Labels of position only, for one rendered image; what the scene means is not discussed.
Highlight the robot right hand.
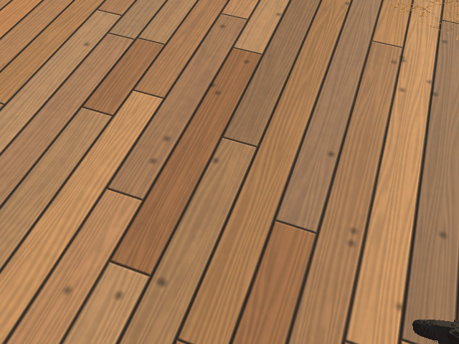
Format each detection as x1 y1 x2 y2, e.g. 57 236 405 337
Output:
412 320 459 344

